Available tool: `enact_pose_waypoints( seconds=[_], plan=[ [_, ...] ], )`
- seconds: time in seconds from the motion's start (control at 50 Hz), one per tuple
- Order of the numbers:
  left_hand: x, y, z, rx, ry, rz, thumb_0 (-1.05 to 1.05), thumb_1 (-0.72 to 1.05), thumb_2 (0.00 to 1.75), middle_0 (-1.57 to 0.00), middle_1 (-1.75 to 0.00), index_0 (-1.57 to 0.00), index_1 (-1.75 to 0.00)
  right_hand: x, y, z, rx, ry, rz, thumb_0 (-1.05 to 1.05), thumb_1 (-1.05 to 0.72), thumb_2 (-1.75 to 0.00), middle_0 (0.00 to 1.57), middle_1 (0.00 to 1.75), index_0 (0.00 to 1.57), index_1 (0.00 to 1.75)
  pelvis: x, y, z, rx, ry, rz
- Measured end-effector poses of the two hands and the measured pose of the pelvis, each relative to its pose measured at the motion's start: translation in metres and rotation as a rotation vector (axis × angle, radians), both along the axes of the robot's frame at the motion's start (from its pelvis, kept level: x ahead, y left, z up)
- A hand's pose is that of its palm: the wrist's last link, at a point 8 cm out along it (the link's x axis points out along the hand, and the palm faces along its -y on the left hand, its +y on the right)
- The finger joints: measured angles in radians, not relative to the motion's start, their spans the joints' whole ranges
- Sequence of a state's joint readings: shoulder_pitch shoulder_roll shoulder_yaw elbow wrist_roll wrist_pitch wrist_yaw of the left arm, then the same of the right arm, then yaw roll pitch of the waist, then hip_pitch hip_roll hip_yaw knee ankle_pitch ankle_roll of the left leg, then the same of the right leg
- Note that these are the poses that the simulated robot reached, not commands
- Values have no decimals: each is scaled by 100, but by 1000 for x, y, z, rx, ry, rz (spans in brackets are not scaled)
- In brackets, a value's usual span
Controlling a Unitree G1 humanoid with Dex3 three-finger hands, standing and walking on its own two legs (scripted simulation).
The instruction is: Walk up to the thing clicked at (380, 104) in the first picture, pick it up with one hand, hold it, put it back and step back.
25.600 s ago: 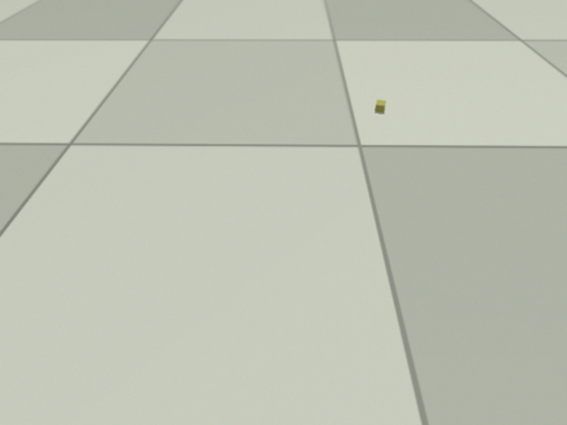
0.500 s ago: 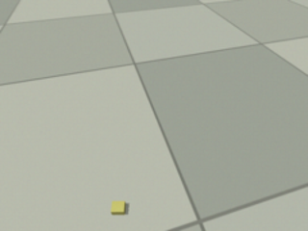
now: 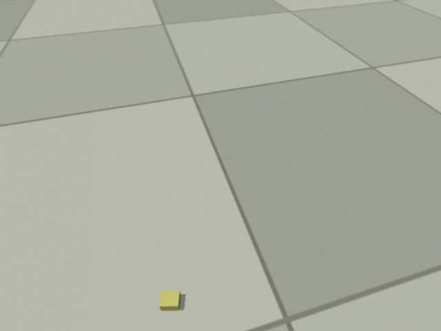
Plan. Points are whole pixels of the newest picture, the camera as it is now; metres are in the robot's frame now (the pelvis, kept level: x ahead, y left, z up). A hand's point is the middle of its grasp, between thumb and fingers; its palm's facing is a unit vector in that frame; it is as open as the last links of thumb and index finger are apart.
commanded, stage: stand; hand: left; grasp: from above
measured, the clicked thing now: (170, 300) +0.46 +0.23 -0.76
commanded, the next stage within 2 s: rise first in 0.72 s
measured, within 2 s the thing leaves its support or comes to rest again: neither
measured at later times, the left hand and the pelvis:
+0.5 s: hand out of the picture +0.06 +0.26 -0.16, palm faces -0.03 -0.94 -0.34, open 7.4 cm; pelvis +0.00 +0.00 +0.00, yaw +0 degrees
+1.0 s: hand out of the picture +0.15 +0.25 -0.16, palm faces +0.03 -0.94 -0.33, open 8.2 cm; pelvis +0.00 +0.00 -0.01, yaw +0 degrees
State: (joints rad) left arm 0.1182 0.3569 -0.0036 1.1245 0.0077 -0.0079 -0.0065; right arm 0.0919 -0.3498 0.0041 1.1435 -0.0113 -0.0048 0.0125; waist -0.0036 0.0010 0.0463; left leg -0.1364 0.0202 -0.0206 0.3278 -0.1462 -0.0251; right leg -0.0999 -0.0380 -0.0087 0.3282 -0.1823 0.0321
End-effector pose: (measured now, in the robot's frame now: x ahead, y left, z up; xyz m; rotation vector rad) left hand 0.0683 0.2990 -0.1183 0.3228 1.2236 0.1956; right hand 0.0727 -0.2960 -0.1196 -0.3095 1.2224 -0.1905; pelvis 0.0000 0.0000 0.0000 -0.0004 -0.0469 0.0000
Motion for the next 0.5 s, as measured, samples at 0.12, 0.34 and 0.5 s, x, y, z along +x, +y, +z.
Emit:
enact_pose_waypoints(
  seconds=[0.12, 0.34, 0.5],
  plan=[
    [-5, 0, -1, 0, 6, -1, 1, 90, 90, -20, -30, -21, -30, -7, -1, -1, 0, 10, -6, 0, -90, -89, 20, 30, 20, 30, -2, 0, 0, -1, 0, 1],
    [-12, 1, -2, -1, 21, 3, 1, 90, 90, -20, -30, -21, -30, -16, -1, -1, -3, 33, -7, 0, -90, -89, 20, 30, 20, 30, -3, 0, 0, -1, 2, 4],
    [-13, 1, -2, -1, 32, 3, 1, 90, 90, -20, -30, -21, -30, -14, -1, -3, 0, 40, -5, 0, -90, -89, 20, 30, 20, 30, -1, 0, 0, 0, 9, 6]
  ],
)
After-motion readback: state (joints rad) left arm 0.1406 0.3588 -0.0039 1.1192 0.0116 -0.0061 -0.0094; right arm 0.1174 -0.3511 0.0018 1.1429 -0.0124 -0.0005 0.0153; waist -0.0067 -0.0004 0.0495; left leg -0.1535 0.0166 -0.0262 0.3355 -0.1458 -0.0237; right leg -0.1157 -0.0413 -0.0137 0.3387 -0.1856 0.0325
